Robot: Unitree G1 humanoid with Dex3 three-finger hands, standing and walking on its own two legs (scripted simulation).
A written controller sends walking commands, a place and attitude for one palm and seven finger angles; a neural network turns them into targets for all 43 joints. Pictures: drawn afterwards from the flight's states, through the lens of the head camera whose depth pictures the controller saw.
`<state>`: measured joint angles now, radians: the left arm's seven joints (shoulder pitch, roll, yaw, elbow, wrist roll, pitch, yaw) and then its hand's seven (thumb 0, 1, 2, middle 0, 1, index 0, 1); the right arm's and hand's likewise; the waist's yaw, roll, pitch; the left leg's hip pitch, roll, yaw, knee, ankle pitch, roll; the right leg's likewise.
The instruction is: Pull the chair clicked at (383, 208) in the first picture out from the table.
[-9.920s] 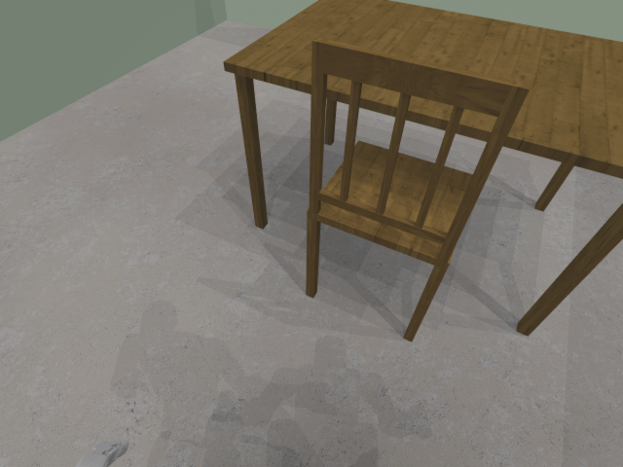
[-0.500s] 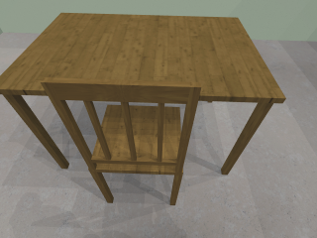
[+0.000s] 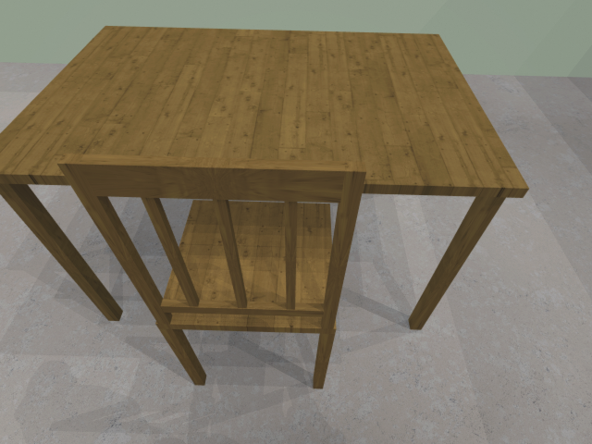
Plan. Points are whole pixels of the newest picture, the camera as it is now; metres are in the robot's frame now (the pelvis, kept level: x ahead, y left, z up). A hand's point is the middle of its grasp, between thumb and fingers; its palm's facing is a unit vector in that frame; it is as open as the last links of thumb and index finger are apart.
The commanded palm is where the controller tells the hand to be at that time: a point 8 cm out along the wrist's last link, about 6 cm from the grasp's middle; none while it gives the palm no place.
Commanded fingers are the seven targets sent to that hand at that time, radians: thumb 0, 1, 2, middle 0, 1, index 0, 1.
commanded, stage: look again from close up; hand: left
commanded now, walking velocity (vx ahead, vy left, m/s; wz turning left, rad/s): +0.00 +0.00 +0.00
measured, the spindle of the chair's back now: (233, 260) +0.43 +0.14 -0.06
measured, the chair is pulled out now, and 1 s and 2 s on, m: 0.00 0.00 0.00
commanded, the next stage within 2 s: raise the hand toward the chair's back in 0.08 s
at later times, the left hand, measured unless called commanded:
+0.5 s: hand (210, 382) +0.21 +0.13 -0.03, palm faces +0.05 -1.00 -0.03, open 8.3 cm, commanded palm +0.11 +0.20 -0.07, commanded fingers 0.00 0.50 0.73 -0.16 -0.24 -0.16 -0.24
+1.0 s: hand (202, 410) +0.18 +0.14 -0.07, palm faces -0.02 -1.00 -0.04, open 12.7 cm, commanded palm +0.13 +0.21 -0.06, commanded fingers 0.00 -0.08 0.48 -0.10 -0.15 -0.10 -0.15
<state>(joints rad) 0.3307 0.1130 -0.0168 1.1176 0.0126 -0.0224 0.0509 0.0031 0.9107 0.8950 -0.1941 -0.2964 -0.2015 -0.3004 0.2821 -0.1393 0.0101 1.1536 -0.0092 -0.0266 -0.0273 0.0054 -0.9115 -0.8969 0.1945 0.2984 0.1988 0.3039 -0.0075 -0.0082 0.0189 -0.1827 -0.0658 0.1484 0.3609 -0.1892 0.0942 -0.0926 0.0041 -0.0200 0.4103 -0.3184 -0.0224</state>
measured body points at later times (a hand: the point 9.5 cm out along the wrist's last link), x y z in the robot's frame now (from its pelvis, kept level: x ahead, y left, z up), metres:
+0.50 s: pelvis -0.03 -0.03 -0.04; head +0.01 -0.03 +0.40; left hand +0.20 +0.18 -0.03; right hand +0.12 -0.30 -0.13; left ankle +0.01 +0.06 -0.74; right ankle -0.06 -0.10 -0.74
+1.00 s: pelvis -0.05 -0.06 -0.10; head +0.06 -0.06 +0.34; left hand +0.18 +0.20 -0.06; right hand +0.13 -0.28 -0.21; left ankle +0.01 +0.06 -0.74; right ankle -0.06 -0.10 -0.74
